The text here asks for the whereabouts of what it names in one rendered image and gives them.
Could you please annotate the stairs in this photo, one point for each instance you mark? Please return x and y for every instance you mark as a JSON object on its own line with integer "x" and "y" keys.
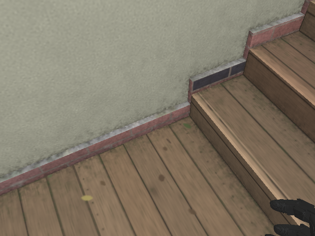
{"x": 262, "y": 123}

